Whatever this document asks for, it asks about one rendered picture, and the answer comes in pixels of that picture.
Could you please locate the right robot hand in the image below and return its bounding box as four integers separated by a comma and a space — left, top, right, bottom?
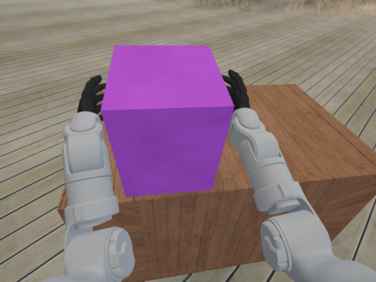
222, 69, 250, 112

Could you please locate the right robot forearm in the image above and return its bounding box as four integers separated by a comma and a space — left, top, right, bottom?
229, 108, 333, 252

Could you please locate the robot right upper arm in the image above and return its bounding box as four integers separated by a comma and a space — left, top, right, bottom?
260, 210, 376, 282

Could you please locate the left robot forearm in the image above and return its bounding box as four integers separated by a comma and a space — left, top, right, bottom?
62, 112, 119, 275

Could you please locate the robot left upper arm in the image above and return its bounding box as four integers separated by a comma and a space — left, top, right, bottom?
41, 227, 135, 282

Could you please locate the pedestal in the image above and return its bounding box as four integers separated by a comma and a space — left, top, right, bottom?
57, 84, 376, 282

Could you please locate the carton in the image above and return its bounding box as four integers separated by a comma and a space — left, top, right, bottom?
100, 45, 234, 197

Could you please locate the left robot hand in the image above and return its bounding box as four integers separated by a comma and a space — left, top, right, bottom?
77, 75, 106, 121

